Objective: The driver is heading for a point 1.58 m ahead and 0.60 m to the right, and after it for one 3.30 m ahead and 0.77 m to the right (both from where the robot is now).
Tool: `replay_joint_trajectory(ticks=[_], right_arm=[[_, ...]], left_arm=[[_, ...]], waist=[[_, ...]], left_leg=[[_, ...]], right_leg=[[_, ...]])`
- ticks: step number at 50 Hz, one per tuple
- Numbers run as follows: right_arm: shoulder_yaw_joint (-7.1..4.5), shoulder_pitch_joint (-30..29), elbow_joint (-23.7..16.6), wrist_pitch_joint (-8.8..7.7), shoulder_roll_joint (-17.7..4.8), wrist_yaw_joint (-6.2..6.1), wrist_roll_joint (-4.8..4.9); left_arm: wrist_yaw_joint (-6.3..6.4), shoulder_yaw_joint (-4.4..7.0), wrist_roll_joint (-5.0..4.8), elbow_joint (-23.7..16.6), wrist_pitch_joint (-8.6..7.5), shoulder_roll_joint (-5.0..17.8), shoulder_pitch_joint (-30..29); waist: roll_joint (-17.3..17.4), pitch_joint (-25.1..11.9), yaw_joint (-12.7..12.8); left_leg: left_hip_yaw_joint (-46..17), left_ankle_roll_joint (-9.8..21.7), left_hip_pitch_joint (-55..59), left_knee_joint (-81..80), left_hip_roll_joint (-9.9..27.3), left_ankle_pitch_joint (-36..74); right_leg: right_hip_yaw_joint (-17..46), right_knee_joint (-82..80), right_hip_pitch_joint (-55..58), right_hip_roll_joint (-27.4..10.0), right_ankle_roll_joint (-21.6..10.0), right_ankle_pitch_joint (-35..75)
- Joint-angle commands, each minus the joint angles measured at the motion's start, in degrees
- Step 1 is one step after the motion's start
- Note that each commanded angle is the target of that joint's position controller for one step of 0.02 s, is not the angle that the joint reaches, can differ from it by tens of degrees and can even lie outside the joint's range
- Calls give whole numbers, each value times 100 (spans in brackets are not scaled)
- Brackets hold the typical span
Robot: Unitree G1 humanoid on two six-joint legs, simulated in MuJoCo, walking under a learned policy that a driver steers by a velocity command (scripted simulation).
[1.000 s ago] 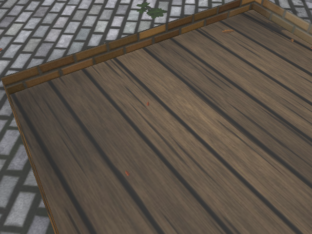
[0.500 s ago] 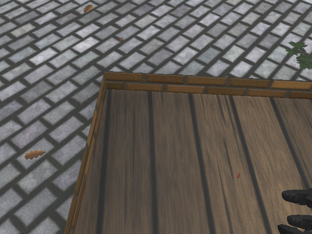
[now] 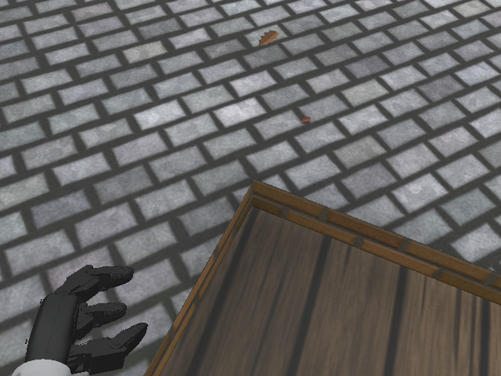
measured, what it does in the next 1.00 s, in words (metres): steps to the right, turning right: left foot, then right foot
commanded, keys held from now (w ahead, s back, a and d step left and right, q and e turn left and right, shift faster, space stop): shift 0.36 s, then e+shift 0.64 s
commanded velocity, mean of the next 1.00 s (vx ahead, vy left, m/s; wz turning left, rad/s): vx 0.06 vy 0.00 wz -0.28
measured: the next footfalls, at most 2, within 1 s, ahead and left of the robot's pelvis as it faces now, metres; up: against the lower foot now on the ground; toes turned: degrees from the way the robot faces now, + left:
left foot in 0.36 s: +0.11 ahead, +0.06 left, +0.00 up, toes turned +0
right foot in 0.78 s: +0.09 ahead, -0.21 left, +0.00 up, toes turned -15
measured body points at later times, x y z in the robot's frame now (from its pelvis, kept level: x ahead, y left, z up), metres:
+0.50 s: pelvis +0.08 -0.04 +0.02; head +0.08 -0.02 +0.47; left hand +0.14 +0.24 -0.11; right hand +0.20 -0.29 -0.09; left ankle +0.07 +0.06 -0.72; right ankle +0.12 -0.15 -0.68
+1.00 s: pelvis +0.07 -0.11 +0.02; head +0.11 -0.14 +0.47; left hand +0.32 +0.11 -0.06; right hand +0.12 -0.44 -0.08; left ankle +0.15 +0.04 -0.65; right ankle +0.05 -0.20 -0.72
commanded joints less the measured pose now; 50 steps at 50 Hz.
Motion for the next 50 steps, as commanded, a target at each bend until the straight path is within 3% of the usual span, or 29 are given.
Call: replay_joint_trajectory(ticks=[1,2,3,5,6,7,9,12,15,17,18,19,20,21,22,24,26,30,33,37,38,39,40,41,42,43,44,46,50], right_arm=[[-131,-199,-606,-155,-364,107,-11],[-59,998,-687,-147,-240,51,161],[-41,1174,-353,-63,-560,29,-179],[-8,199,-454,43,-510,131,-283],[11,-94,-538,124,-498,203,-300],[22,-37,-514,236,-437,261,-300],[97,46,-493,354,-263,280,-248],[217,-139,-436,421,-130,273,-238],[264,-224,-339,429,-175,270,-220],[293,-36,-197,338,-133,270,-258],[319,-135,-246,271,-196,245,-312],[276,-316,-330,207,-535,157,-418],[293,-743,-411,137,-466,104,-369],[169,-1248,-383,65,-694,24,-307],[141,-1458,-455,-3,-682,-60,-249],[150,-1320,-435,-73,-523,-133,-162],[177,-1165,-408,-41,-347,-176,-86],[68,-1140,-419,125,-533,-231,-114],[-63,-1173,-443,187,-815,-199,-146],[-159,-1405,-484,114,-897,-86,20],[-155,-1284,-415,67,-781,-47,58],[-131,-998,-319,20,-597,23,-19],[-5,-1261,-718,-23,-219,71,-335],[-6,-1978,-942,-78,-363,59,-303],[-58,-2112,-958,-84,-551,50,-131],[-70,-2022,-889,-86,-564,6,-91],[-92,-1894,-792,-65,-625,-60,-146],[-104,-1738,-752,-65,-615,-77,-186],[-21,-1751,-683,-109,-396,-9,-111]], left_arm=[[108,251,192,508,126,1019,2861],[21,273,140,478,143,1113,2660],[-29,292,4,248,194,899,2096],[22,33,-5,205,273,169,1280],[34,-3,8,318,307,146,1265],[21,41,42,460,354,325,1331],[-45,96,80,651,410,502,1321],[-89,119,68,794,513,497,1376],[-130,184,31,912,714,600,1505],[-104,196,-40,997,845,619,1644],[-98,186,-41,1044,863,545,1805],[-142,89,-145,982,834,230,1954],[-145,133,-172,968,814,294,1654],[-1,371,-214,804,671,863,1339],[56,413,-230,901,641,892,1566],[138,502,-250,988,683,912,1785],[144,476,-293,941,761,688,1910],[33,307,-312,550,839,323,1337],[-108,274,-300,314,866,393,1261],[-257,389,-277,237,983,641,1578],[-223,466,-261,288,1007,745,1773],[-138,606,-235,343,1014,1089,2095],[-29,825,-160,219,987,2039,2294],[-104,756,60,106,825,1850,2457],[-134,707,48,71,702,1691,2185],[-72,691,-99,26,652,1546,1808],[-11,624,-250,-50,686,1332,1470],[83,574,-267,-198,779,1244,1147],[185,639,-256,-228,839,1348,1247]], waist=[[-69,-1721,1316],[-1095,-3082,578],[-248,-3266,533],[273,-1995,394],[219,-1601,428],[11,-1394,381],[-264,-1320,237],[-609,-1288,320],[-869,-1034,408],[-679,-707,301],[-321,-510,326],[746,-471,455],[1244,-148,409],[956,40,675],[1112,-128,734],[1008,-212,587],[830,-402,576],[963,-605,345],[1141,-780,307],[1195,-886,604],[999,-928,696],[191,-967,774],[-1825,-915,703],[-1236,-1684,1180],[-606,-1518,1071],[-281,-1263,837],[-74,-1102,679],[-235,-1061,481],[-342,-1139,551]], left_leg=[[472,-623,-1908,3472,-25,729],[436,-762,-2558,4952,-317,-1917],[259,-650,-2636,5361,201,-951],[504,-741,-2638,4707,497,-278],[510,-751,-2514,4188,603,-271],[679,-773,-2048,3840,538,-120],[969,-764,-1478,2992,530,-88],[1235,-647,-1017,1662,705,-88],[1471,-484,-473,458,726,232],[1488,-236,296,-657,719,805],[1028,-79,373,-1292,1008,772],[-366,206,128,-2096,2072,-325],[-1137,462,-1414,-2867,2892,-1117],[-609,582,-1891,-2416,2744,-626],[-278,533,-1499,-2313,2643,140],[-85,650,-696,-2019,2773,1960],[213,720,-48,-1729,2849,3282],[837,594,458,-1556,2741,3621],[1228,562,232,-1430,2862,3997],[1621,185,-7,-883,3013,3701],[1906,-124,-304,-427,2855,3250],[2332,-577,-1122,626,2479,2274],[2508,-1235,-3360,2498,1552,-907],[1189,-1214,-3783,3497,1195,-1406],[912,-1073,-3897,3780,1288,-977],[815,-990,-3945,3577,1352,-392],[793,-999,-3888,3287,1421,21],[821,-1057,-3285,2817,1264,564],[727,-1175,-2885,1454,909,947]], right_leg=[[725,386,4342,-1526,-792,4443],[2723,907,5406,-3320,-2015,6464],[3049,575,4843,-3068,-2185,4464],[1890,-117,3179,-2071,-1742,1691],[1455,-316,2633,-1759,-1541,1162],[1118,-503,2021,-1525,-1396,905],[652,-689,1489,-1231,-1288,549],[611,-987,1324,-1171,-1303,-1024],[841,-1301,1046,-1161,-1214,-3142],[805,-1357,412,-1060,-881,-3979],[695,-1245,210,-950,-587,-4136],[209,-730,12,-448,-196,-4011],[-322,494,817,86,-143,-3441],[-103,1306,1239,-190,-144,-3240],[-240,1866,840,1,-101,-3330],[-107,3201,-17,-25,116,-3802],[-63,3840,-524,-144,319,-3947],[-537,2904,-484,-471,549,-3598],[-871,2105,281,-446,387,-3518],[-1149,803,1206,-301,-115,-2797],[-1112,316,1750,-149,-317,-2329],[-468,-144,2664,-343,-638,-986],[2034,-51,3807,-1917,-1637,1880],[2837,-309,3847,-2370,-2446,1538],[2365,-409,3760,-2123,-2258,950],[1986,-410,3485,-1764,-1899,333],[1739,-426,3206,-1559,-1642,-46],[1536,-470,2548,-1222,-1467,-317],[1748,-402,2439,-969,-1369,-960]])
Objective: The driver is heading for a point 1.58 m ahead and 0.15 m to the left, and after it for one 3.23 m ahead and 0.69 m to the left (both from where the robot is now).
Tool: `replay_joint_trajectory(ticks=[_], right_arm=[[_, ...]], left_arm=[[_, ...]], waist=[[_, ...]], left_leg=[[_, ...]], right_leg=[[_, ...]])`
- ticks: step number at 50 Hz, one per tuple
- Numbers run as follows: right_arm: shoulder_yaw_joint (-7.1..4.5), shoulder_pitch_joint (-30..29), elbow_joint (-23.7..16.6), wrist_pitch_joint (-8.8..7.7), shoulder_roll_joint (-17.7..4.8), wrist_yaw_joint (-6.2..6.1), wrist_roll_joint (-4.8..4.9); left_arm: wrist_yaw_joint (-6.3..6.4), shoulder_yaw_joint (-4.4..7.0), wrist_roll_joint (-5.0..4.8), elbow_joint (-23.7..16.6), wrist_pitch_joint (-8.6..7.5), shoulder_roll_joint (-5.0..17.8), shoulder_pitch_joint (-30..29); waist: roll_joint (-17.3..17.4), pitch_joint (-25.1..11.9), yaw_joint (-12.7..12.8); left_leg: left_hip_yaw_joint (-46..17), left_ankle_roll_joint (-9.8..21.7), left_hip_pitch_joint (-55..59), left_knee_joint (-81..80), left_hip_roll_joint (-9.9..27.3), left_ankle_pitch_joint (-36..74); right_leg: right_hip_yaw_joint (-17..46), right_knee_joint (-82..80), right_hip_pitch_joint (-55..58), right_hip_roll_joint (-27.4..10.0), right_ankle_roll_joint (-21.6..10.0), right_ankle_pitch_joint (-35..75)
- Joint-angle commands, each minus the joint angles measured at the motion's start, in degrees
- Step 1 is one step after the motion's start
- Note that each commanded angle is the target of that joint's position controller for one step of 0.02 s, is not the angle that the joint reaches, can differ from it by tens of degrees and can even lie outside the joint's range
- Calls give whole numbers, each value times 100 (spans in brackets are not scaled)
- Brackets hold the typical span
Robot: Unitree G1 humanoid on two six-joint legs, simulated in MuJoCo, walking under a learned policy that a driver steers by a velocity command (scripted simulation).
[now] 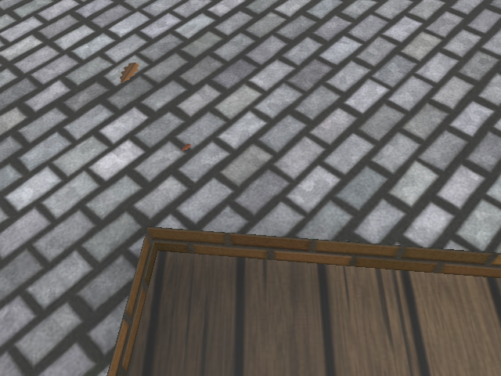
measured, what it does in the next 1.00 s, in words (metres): walks ahead, turning left: left foot, then right foot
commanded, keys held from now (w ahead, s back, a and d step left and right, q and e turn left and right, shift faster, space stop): e+shift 0.14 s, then shift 0.08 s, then q+shift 0.04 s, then w+q+shift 0.28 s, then q+shift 0.46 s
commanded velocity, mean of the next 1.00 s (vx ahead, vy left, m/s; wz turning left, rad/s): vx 0.26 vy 0.00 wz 0.20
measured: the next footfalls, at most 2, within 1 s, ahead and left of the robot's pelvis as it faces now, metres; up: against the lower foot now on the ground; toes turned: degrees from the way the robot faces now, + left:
left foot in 0.22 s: +0.12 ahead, +0.11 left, +0.00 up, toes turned -23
right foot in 0.50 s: +0.04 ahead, -0.09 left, +0.00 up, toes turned -7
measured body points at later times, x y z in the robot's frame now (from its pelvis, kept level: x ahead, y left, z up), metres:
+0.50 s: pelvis +0.06 +0.01 +0.00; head +0.08 +0.02 +0.45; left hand +0.25 +0.25 -0.10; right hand +0.05 -0.29 -0.12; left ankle +0.09 +0.13 -0.74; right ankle +0.00 -0.08 -0.74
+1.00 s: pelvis +0.23 +0.06 -0.02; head +0.30 +0.08 +0.42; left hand +0.27 +0.34 -0.15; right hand +0.45 -0.18 -0.13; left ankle +0.32 +0.11 -0.74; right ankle +0.19 -0.10 -0.65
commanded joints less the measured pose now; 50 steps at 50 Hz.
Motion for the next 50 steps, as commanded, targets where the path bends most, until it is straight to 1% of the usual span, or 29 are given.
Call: replay_joint_trajectory(ticks=[1,7,10,11,12,13,14,15,16,17,19,22,23,24,25,26,27,28,30,33,37,40,42,43,44,45,47,48,50], right_arm=[[-47,-139,-340,-101,-309,33,26],[-116,-192,-356,-216,-522,153,97],[-177,258,-200,-278,-610,221,84],[-215,289,-209,-276,-702,217,51],[-214,125,-343,-226,-925,202,-43],[-219,181,-287,-176,-1040,202,-243],[-101,447,-238,-65,-676,256,-211],[-31,500,-184,-6,-461,315,-165],[-44,431,-112,65,-597,349,-165],[-85,514,-19,105,-754,348,-113],[-147,776,84,127,-889,412,-56],[-230,757,128,151,-896,394,-9],[-254,513,38,172,-881,358,-15],[-255,268,-82,141,-742,315,4],[-170,206,-219,64,-329,321,110],[-19,161,-472,-46,41,337,181],[-27,-275,-684,-98,-291,393,82],[-96,-102,-518,-103,-473,466,30],[-150,537,-150,-28,-524,599,-106],[-29,216,-377,76,-223,720,-152],[153,-390,-791,104,32,883,-90],[109,119,-692,112,-127,776,-183],[-70,1501,-342,17,-484,615,-275],[-190,2045,-158,-45,-786,469,-331],[-400,1798,-379,38,-1688,421,-243],[-518,2014,-579,124,-1741,404,64],[-309,1148,-585,224,-1034,324,117],[-217,922,-556,220,-781,294,104],[-153,658,-590,223,-651,277,53]], left_arm=[[104,319,-29,-508,-42,1026,-269],[75,363,-38,-601,38,1074,-340],[65,288,-55,-655,63,909,-537],[55,226,-50,-623,70,744,-373],[23,87,60,-522,66,347,89],[50,125,59,-704,18,546,-96],[-54,170,436,-317,65,877,434],[-161,96,443,-177,42,646,321],[-275,46,427,-145,6,586,278],[-379,30,455,-179,-23,613,109],[-439,-45,417,-164,-112,506,-167],[-286,-131,284,-59,-257,231,-95],[-164,-129,240,130,-302,202,346],[-43,-71,246,333,-361,435,933],[58,35,252,457,-426,866,1352],[101,105,336,236,-448,1322,948],[111,148,439,266,-474,1233,687],[59,21,423,282,-542,792,505],[18,-67,381,388,-636,514,585],[-80,-106,297,629,-668,392,785],[-70,-98,219,737,-642,431,628],[4,-39,143,852,-618,665,738],[-23,-6,51,788,-571,771,650],[-103,-65,70,771,-604,592,731],[-144,-198,133,458,-556,-87,1310],[-138,-138,306,367,-506,471,1045],[-117,-167,293,258,-450,473,463],[-85,-174,349,223,-377,426,327],[-35,-198,435,380,-131,397,705]], waist=[[-733,-942,-40],[-1108,-855,58],[-1152,-1026,-106],[-888,-1063,-62],[324,-1220,223],[1643,-770,258],[929,-919,138],[706,-737,51],[943,-433,82],[1168,-242,22],[1066,-67,-127],[987,54,64],[724,87,368],[542,1,651],[-370,-300,825],[-1125,-460,674],[-684,-168,569],[-283,69,348],[-382,118,208],[-498,446,203],[-743,467,215],[-741,-31,-10],[-613,-897,-601],[-91,-1233,-859],[1319,-1863,-265],[311,-2989,-786],[-148,-1202,-335],[-157,-717,-129],[-119,-535,142]], left_leg=[[-185,-70,-84,-882,-203,295],[-365,39,623,-1990,-369,268],[-170,195,1661,-3186,-172,1006],[-338,351,2239,-3574,201,1498],[-1455,818,2749,-3825,1303,2122],[-2867,1837,2484,-4142,2005,2512],[-3052,1910,2395,-4270,2182,896],[-2706,1687,2142,-4513,1700,-1299],[-2344,1451,1927,-4677,1323,-1885],[-2180,1385,1892,-4784,1113,-1906],[-1963,1321,1754,-4782,705,-1537],[-1809,1306,1407,-4439,315,-981],[-1728,1201,1051,-4154,123,-903],[-1448,827,44,-3787,-180,-743],[-811,581,-1125,-2267,-536,-935],[-307,617,-2010,-834,-538,-724],[-322,649,-2125,-253,238,-119],[-303,655,-2035,36,286,124],[55,573,-1759,513,318,343],[586,523,-1698,744,465,551],[1085,598,-450,-1101,434,1353],[1639,881,768,-1837,-180,1199],[1366,1233,2420,-2326,-526,1377],[812,1462,3521,-2821,-243,2099],[-2057,2419,5299,-2349,1823,5198],[-3237,3049,5414,-3013,2149,4634],[-2342,2575,3445,-3765,1658,2544],[-2005,2282,2780,-3918,1272,2496],[-1516,1965,1881,-3939,872,3005]], right_leg=[[1687,-556,997,-1172,-788,1216],[2505,-433,847,-1027,-696,973],[2406,2,780,-828,-487,1285],[2227,295,516,-589,-310,645],[1448,1327,132,-12,-32,-1272],[672,2361,-815,624,317,-2707],[477,2989,-785,459,268,-2237],[547,3045,-756,329,209,-1722],[172,3014,-756,249,224,-1482],[-300,2836,-775,67,278,-1393],[-714,2011,-397,98,381,-1585],[-761,-105,793,252,248,-1480],[-950,-1037,1520,288,185,-667],[-918,-1370,2899,50,79,-140],[77,-1494,4048,-1092,-32,-960],[2120,-1815,3774,-2703,-378,-2842],[2591,-1883,2828,-3196,-780,-3275],[2074,-1956,2655,-2808,-743,-2897],[769,-2039,2624,-2134,-543,-1400],[-667,-1685,2247,-1773,-429,1914],[-1703,-1378,1605,-1482,-204,3076],[-1986,-182,1761,-1520,-54,5341],[-1908,1933,1305,-1598,36,5047],[-1954,3544,339,-1249,284,2354],[-1800,6061,-1827,-265,671,-2707],[-446,6550,-2000,-193,597,-2284],[-291,5430,-1959,-731,545,-1366],[-287,4830,-1747,-870,576,-1325],[-388,4125,-993,-835,649,-1258]])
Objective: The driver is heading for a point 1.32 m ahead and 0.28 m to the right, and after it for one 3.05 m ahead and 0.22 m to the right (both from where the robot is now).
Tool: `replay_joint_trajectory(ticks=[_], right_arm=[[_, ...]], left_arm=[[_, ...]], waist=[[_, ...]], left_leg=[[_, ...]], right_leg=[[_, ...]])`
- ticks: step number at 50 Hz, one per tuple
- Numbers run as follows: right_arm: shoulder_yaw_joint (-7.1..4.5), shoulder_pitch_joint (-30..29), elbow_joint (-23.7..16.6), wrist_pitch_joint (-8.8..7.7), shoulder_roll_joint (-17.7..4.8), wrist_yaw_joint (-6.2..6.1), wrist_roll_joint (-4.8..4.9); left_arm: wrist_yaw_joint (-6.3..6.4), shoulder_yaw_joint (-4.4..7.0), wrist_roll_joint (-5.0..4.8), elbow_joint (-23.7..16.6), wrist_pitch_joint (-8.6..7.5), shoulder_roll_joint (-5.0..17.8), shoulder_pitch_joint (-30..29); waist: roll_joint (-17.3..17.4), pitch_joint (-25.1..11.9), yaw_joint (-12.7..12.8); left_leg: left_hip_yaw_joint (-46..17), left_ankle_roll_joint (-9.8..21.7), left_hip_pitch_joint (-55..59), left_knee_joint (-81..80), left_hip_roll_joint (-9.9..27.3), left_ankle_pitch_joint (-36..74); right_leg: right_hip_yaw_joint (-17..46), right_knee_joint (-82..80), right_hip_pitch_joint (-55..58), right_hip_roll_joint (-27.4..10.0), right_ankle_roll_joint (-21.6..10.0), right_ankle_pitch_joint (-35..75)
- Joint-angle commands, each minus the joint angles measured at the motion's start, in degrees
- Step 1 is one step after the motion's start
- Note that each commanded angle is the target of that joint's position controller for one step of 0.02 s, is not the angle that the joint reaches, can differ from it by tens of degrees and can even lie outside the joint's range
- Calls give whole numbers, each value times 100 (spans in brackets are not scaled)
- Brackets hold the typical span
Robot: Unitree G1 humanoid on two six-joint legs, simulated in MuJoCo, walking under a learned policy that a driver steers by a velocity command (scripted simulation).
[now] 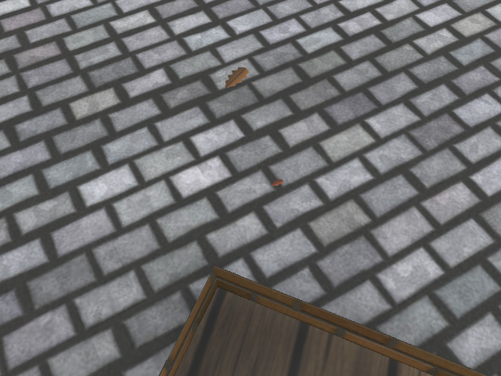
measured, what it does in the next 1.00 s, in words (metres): walks ahead, turning right: right foot, then left foot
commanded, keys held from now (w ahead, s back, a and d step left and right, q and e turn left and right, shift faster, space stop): q+shift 0.04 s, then shift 0.06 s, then e+shift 0.20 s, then w+e+shift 0.10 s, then e+shift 0.44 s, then shift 0.08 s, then q+shift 0.08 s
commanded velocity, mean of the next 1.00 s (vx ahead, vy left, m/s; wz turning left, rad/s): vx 0.12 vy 0.00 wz -0.35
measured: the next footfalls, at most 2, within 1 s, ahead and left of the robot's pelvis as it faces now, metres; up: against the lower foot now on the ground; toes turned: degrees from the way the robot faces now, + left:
right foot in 0.50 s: +0.13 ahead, -0.15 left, +0.00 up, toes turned -3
left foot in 0.92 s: +0.40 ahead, -0.08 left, +0.00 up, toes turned -34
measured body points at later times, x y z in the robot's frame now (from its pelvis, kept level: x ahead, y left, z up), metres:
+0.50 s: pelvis +0.14 -0.06 +0.02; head +0.15 -0.08 +0.47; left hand +0.27 +0.20 -0.08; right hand +0.23 -0.34 -0.10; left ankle +0.10 +0.03 -0.72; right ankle +0.09 -0.15 -0.72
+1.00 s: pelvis +0.27 -0.10 +0.00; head +0.31 -0.11 +0.45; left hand +0.51 +0.10 -0.11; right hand +0.30 -0.41 -0.09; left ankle +0.37 -0.05 -0.72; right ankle +0.10 -0.16 -0.63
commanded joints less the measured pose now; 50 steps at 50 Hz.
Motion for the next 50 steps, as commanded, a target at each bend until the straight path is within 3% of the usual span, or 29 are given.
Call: replay_joint_trajectory(ticks=[1,5,9,10,11,13,15,16,18,20,22,24,25,26,27,28,30,33,37,40,42,43,44,45,46,47,48,49,50], right_arm=[[-225,269,-294,-43,-786,-63,-26],[-266,442,-179,-50,-879,-85,-75],[-96,599,9,-78,-480,-132,-106],[2,-51,-230,-183,-296,-302,66],[106,-151,-155,-235,-112,-357,7],[99,33,46,-288,-257,-341,-147],[9,128,109,-269,-621,-301,-152],[5,750,323,-200,-699,-219,-279],[-60,921,330,-179,-845,-156,-281],[-82,889,306,-269,-864,-177,-283],[-66,645,310,-372,-757,-251,-255],[-70,256,276,-434,-754,-292,-123],[-32,12,140,-475,-634,-307,-19],[113,-116,-211,-500,-223,-279,-33],[114,-280,-300,-452,-296,-285,-194],[114,-32,-157,-407,-374,-254,-239],[116,-6,-81,-364,-420,-195,-161],[162,-169,-168,-215,-503,-123,-192],[253,-758,-386,-173,-533,-165,-123],[339,-701,-379,-180,-426,-240,-124],[354,-670,-429,-249,-491,-257,-125],[296,-212,-312,-261,-616,-293,-125],[245,352,-134,-267,-728,-336,-92],[69,810,-116,-407,-821,-270,96],[83,1074,42,-444,-727,-287,141],[154,1137,-29,-427,-738,-305,-18],[154,997,-136,-401,-696,-253,-178],[159,166,-247,-381,-584,-239,-156],[291,-354,-237,-308,-28,-202,-131]], left_arm=[[72,159,89,-235,206,696,659],[104,142,1,-285,271,616,380],[93,159,-63,-189,284,555,206],[230,233,-295,-379,94,594,-245],[267,194,-298,-316,18,516,-268],[257,182,-275,-255,-65,477,-287],[215,265,-340,-380,-100,778,-466],[44,171,-75,-173,109,543,-17],[-144,213,-89,-311,176,629,-192],[-288,237,-92,-427,139,635,-390],[-289,218,-116,-389,42,439,-273],[-205,232,-106,-195,-73,357,413],[-154,357,-14,-108,-127,754,881],[-116,537,39,-222,-168,1498,1107],[-138,617,-152,-55,-120,1644,1413],[-138,582,-220,-118,-78,1351,1344],[-86,543,-215,-252,55,1119,757],[-38,584,-275,-227,167,1183,799],[50,652,-254,-146,246,1274,1074],[169,655,-177,-210,309,1214,1124],[198,665,-158,-332,331,1256,809],[200,662,-144,-505,299,1280,330],[174,662,-179,-632,253,1287,-86],[295,543,-542,-948,200,1019,-682],[208,375,-434,-783,159,513,-271],[225,221,-181,-739,122,53,270],[175,334,-209,-464,108,529,1406],[178,410,-312,-310,213,797,1657],[216,420,-390,-96,365,833,1506]], waist=[[30,-1167,86],[250,-1345,-76],[513,-1288,-242],[334,-1332,-185],[335,-1374,-164],[610,-1144,-317],[666,-798,-415],[554,-890,-480],[694,-702,-623],[660,-398,-650],[368,-292,-444],[453,-881,57],[159,-1384,296],[-776,-1570,267],[-1040,-1152,254],[-373,-1100,167],[-145,-898,-74],[-317,-1064,-27],[-384,-1016,203],[-687,-1308,281],[-490,-1138,107],[-610,-1287,-185],[-645,-1438,-492],[-505,-1878,-929],[510,-2259,-835],[1396,-2115,-470],[1087,-2319,24],[1031,-1740,426],[830,-1216,490]], left_leg=[[-2113,709,928,-1335,1549,2032],[-2215,506,916,-1302,1475,1390],[-2060,262,1162,-1518,1530,907],[-2279,298,1152,-1451,1572,101],[-2124,272,1223,-1508,1607,-272],[-1863,361,1007,-1673,1609,-611],[-1913,571,1082,-1612,1715,-539],[-1802,546,1297,-1644,1820,-537],[-2216,616,1633,-1911,2045,-2393],[-2576,673,1956,-2126,2387,-3078],[-1978,585,2156,-1737,2298,-1240],[-872,230,2023,-522,1904,1885],[-327,-163,1354,708,1549,2230],[238,-627,-359,2089,885,-293],[14,-775,-1599,2534,431,-2528],[-286,-862,-1756,3066,747,-2485],[-365,-1007,-1726,3239,917,-1802],[-166,-1126,-1457,2970,760,-1292],[-117,-1116,-1490,2031,558,-1006],[-151,-1042,-1392,2326,473,-995],[-309,-927,-868,1739,455,-964],[-384,-794,-173,1297,463,-866],[-373,-709,841,510,432,-530],[-689,-844,2024,-714,534,985],[-1054,-601,3455,-909,1175,2500],[-2905,49,3967,-499,2588,5900],[-3787,739,3010,-512,3314,6320],[-3985,1171,2093,-726,3213,4548],[-3611,1098,1275,-1009,2743,1879]], right_leg=[[120,-719,-104,-79,82,154],[171,-1326,-259,-49,103,592],[130,-1740,-302,-140,31,1053],[603,-2075,-294,-318,157,1346],[631,-2528,-121,-396,206,1460],[445,-3128,457,-311,243,1412],[188,-3167,333,-105,212,791],[-155,-3173,341,249,-12,203],[-224,-3147,-72,266,-302,-67],[-179,-3300,-454,222,-536,-236],[-252,-4017,-115,332,-675,-82],[-356,-5333,1314,630,-754,813],[432,-5628,2404,207,-959,1382],[2404,-5500,3464,-1261,-1408,3458],[3018,-5071,3714,-1653,-2029,6155],[2406,-4816,3827,-1446,-2142,6977],[1792,-4936,3304,-813,-1713,6535],[1565,-4912,3014,-281,-1320,6642],[1888,-4670,2996,-97,-1048,6655],[2230,-4188,3176,-161,-980,7728],[2484,-4044,2711,-59,-892,7726],[2545,-3838,2463,-10,-755,8031],[2443,-3594,2024,186,-541,7953],[2697,-3122,1825,324,-283,6612],[1924,-1685,1179,980,-38,2296],[1635,-131,-107,1962,87,-1993],[1950,1036,320,1692,327,-1951],[1623,1414,331,1415,502,-1410],[1316,1196,306,921,546,-1082]])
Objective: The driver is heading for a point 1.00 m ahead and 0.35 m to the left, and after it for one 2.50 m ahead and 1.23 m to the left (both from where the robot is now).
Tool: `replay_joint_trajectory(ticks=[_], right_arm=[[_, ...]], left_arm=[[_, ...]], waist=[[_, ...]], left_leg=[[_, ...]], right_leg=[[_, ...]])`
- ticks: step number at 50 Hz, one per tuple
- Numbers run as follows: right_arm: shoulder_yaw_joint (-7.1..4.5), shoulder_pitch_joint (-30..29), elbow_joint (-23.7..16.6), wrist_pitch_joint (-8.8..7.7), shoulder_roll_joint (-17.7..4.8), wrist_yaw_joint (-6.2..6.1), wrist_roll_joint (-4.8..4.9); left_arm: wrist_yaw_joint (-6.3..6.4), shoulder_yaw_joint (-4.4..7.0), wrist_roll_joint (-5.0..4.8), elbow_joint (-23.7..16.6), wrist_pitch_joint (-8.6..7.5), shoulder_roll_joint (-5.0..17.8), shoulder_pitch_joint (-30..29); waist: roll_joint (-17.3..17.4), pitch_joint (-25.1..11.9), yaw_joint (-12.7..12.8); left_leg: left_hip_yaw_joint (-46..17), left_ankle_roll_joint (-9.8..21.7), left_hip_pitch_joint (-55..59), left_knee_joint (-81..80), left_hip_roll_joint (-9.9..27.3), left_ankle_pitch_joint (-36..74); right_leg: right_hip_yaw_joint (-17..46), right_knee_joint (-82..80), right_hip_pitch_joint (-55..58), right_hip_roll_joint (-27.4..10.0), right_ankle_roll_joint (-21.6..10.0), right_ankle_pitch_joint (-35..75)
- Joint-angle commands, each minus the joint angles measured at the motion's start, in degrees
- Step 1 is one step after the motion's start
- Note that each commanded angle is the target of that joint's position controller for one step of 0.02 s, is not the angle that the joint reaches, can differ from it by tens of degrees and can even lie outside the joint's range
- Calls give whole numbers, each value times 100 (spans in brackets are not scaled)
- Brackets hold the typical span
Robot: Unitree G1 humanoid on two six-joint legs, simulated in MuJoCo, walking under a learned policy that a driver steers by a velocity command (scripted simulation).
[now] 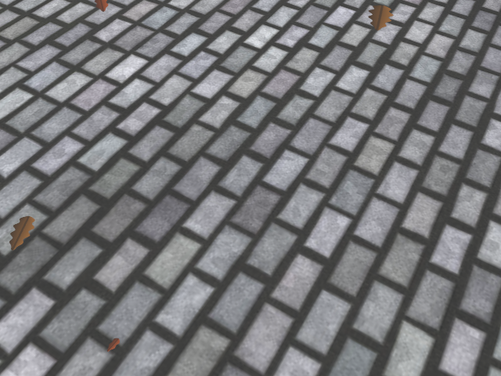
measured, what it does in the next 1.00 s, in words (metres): climbs, turning left: right foot, then left foot 0.14 m higher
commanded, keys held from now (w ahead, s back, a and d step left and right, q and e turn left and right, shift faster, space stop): q+shift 0.10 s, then w+q+shift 0.64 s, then w+e+shift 0.10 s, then e+shift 0.16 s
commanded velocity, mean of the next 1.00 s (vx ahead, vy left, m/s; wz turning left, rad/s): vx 0.63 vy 0.00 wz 0.51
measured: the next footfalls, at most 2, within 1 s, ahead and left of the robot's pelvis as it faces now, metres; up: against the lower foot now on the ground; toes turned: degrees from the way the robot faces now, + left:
right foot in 0.28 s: +0.08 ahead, -0.11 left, +0.00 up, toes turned +13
left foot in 0.72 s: +0.34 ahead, +0.22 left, +0.14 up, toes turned +38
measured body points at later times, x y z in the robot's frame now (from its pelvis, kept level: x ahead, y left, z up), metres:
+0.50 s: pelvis +0.10 +0.01 +0.01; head +0.13 -0.01 +0.46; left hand +0.03 +0.25 -0.11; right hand +0.37 -0.13 -0.08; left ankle +0.08 +0.15 -0.41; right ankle +0.04 -0.12 -0.72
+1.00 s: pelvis +0.41 +0.26 +0.14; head +0.42 +0.26 +0.59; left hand +0.45 +0.55 +0.08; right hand +0.60 +0.07 +0.01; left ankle +0.31 +0.20 -0.57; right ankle +0.61 +0.21 -0.45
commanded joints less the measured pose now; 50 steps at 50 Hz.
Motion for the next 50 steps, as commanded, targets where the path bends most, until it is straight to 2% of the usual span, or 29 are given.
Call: replay_joint_trajectory(ticks=[1,3,5,6,8,10,12,13,14,15,16,17,18,22,28,30,31,32,34,36,37,38,39,41,42,45,47,48,50], right_arm=[[38,-475,-394,88,62,90,38],[-164,-406,-421,169,-559,63,186],[-373,127,-386,221,-931,-60,193],[-528,625,-21,251,-1245,-68,-93],[-586,765,-105,336,-1002,-33,-118],[-604,309,-308,408,-706,41,-125],[-627,221,-358,430,-567,-1,-32],[-516,148,-515,369,-268,-102,575],[-432,-102,-603,232,81,-34,570],[-409,-102,-977,25,104,-13,645],[-394,173,-955,-20,-103,13,546],[-442,-590,-1037,114,-72,-19,-261],[-326,-464,-1008,180,246,-41,-328],[-74,-756,-1273,212,630,107,-66],[129,-2151,-2049,402,832,136,-143],[100,-2310,-2155,430,523,280,-139],[156,-2375,-2200,448,668,401,-104],[163,-2217,-1971,435,622,473,-63],[67,-1439,-1757,454,444,485,-44],[-207,668,-1193,442,-273,436,26],[-462,931,-991,313,-971,361,59],[-700,702,-985,349,-1418,289,168],[-708,714,-907,339,-1237,230,39],[-594,836,-213,6,-849,179,-34],[-481,871,145,-180,-492,144,-164],[-188,659,419,-590,104,260,-62],[-234,702,533,-714,-189,304,12],[-260,733,710,-933,-468,540,-308],[-473,-394,43,-947,-1010,520,-284]], left_arm=[[69,126,1,52,198,613,972],[46,64,80,-431,160,353,70],[29,-33,82,-636,12,59,-269],[-126,-75,340,-586,104,186,-59],[-213,-177,315,-851,48,-66,-548],[-139,-204,229,-874,-19,-159,-233],[20,-178,174,-704,-180,-258,263],[35,-28,-74,-549,-360,151,231],[38,38,-59,-357,-423,383,979],[-12,168,309,-558,-519,917,724],[-38,110,324,-731,-629,670,88],[-118,14,472,-603,-567,390,69],[-206,-58,475,-461,-605,165,132],[-348,-205,473,618,-742,-164,1297],[-362,-253,307,1530,-945,-317,1794],[-216,-232,262,1568,-905,-172,1891],[-67,-199,189,1591,-850,-68,1937],[-21,-260,159,1396,-784,-197,1594],[165,-27,214,1219,-741,813,1853],[7,234,44,778,-667,1465,1472],[-233,226,32,237,-839,1227,1198],[-566,117,173,-261,-1085,528,400],[-647,78,378,-580,-1227,232,17],[-440,-192,234,-734,-1116,-500,-61],[-339,-370,292,-810,-954,-837,5],[-194,-318,154,-388,-475,-543,654],[-211,-241,92,-490,-428,-254,210],[-597,-119,230,-1067,-820,218,-719],[-802,-87,301,-600,-857,263,263]], waist=[[476,-486,321],[589,78,143],[736,-99,-86],[728,-394,-29],[1102,-578,-277],[1532,-525,-60],[1109,-273,306],[616,-205,223],[-318,-691,560],[-1059,-864,368],[-832,-623,53],[-191,-115,284],[-290,33,138],[-53,64,-55],[-508,654,-148],[-468,541,-81],[-448,307,-81],[-67,103,-147],[-687,-1003,-573],[-1342,-2514,-1306],[-369,-2725,-1317],[1284,-2711,-1185],[428,-2760,-998],[-643,-1099,-427],[-722,-527,-31],[-389,254,521],[-75,511,358],[1149,-955,379],[578,-760,767]], left_leg=[[-2781,1123,388,-1344,1825,959],[-2428,897,22,-1546,1175,481],[-2432,945,646,-1489,1094,1082],[-2095,877,863,-1450,1040,742],[-2284,863,754,-1806,720,-1471],[-2441,858,-146,-2074,594,-2433],[-2607,644,-799,-1823,416,-2404],[-2535,273,-1467,-1040,251,-2637],[-1339,-108,-2639,1498,-192,-2185],[-1092,-390,-3719,3463,-107,-1806],[-922,-548,-4238,5069,464,-1358],[-358,-261,-4941,6532,148,-1047],[-223,-100,-5376,7804,148,-1007],[-187,249,-5806,9332,311,-777],[409,324,-6148,8167,588,-1124],[1103,297,-5438,6838,717,-1447],[1203,444,-4828,6121,948,-1394],[1845,541,-3519,4993,652,-1503],[2232,685,-1873,4208,-74,-2011],[1156,1105,174,3136,-579,-2537],[-1123,1477,1947,1665,-41,-3534],[-4763,1980,2714,-945,1225,-4329],[-5521,1637,2770,-1419,1606,-4168],[-4340,1153,1234,-1432,1750,-2480],[-3249,1157,402,-1074,1592,-1505],[-1061,413,-875,-1166,1356,2152],[210,-131,-894,-1834,826,4349],[365,-539,-315,-1293,662,3417],[1699,-1474,-1520,-1659,-223,3415]], right_leg=[[-590,1216,-495,-956,473,227],[-1046,294,-607,-933,525,475],[-1124,-570,-780,-909,524,473],[-1580,-1085,-856,-841,156,205],[-1754,-1899,-562,-764,-112,-93],[-1784,-2952,461,-720,-399,298],[-1778,-4891,1544,-818,-594,1875],[-1074,-5308,2353,-1536,-533,3061],[-314,-5019,3566,-2584,-549,2558],[2068,-5435,2976,-4161,-1273,676],[2288,-5600,2630,-4335,-1513,-526],[1534,-5923,2147,-3773,-1324,-516],[805,-5699,2014,-3461,-1179,61],[-780,-5533,1289,-2864,-759,75],[-1955,-6543,1000,-2681,-510,978],[-2354,-7142,1249,-2681,-796,2614],[-2611,-7415,1532,-2772,-916,3389],[-3213,-7193,1303,-2500,-829,5618],[-3260,-5306,2135,-3080,-868,12371],[-2898,-2207,2360,-3399,-1077,13513],[-2763,86,9,-2690,-847,10099],[-2141,2801,-2329,-959,-545,2894],[-827,4215,-3209,-1292,-765,3107],[-948,4473,-3665,-1703,-837,2844],[-954,4455,-3759,-1768,-862,2483],[-670,2918,-3155,-1579,-871,1818],[-1313,557,-2526,-1362,-843,2067],[-1467,1156,-2246,-1396,-804,2738],[-2395,-943,-185,-673,-901,3278]])
Velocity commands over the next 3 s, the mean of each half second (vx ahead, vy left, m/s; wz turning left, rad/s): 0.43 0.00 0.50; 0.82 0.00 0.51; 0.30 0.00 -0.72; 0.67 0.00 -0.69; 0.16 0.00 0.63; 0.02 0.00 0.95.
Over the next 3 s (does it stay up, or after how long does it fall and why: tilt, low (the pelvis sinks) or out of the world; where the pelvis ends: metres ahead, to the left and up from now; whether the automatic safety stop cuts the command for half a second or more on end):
stays up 1.20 0.30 0.16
